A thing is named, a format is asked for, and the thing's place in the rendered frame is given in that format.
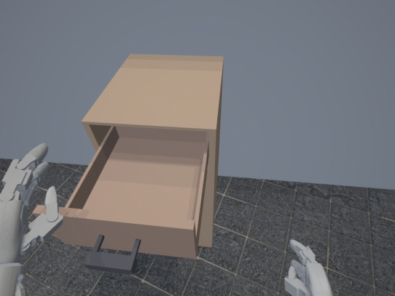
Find cabinet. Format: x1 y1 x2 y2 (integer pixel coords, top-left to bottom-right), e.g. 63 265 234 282
81 54 223 247

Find robot right hand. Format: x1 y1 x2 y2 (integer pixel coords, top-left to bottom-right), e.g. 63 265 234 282
285 239 333 296

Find robot left hand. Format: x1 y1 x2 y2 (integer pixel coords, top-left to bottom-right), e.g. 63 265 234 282
0 143 63 264

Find robot left forearm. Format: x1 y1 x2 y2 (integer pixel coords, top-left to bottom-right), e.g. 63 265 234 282
0 263 28 296

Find drawer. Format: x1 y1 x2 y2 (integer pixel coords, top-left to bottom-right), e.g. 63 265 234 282
32 126 209 259

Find handle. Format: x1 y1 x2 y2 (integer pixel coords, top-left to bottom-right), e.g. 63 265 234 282
83 235 141 275

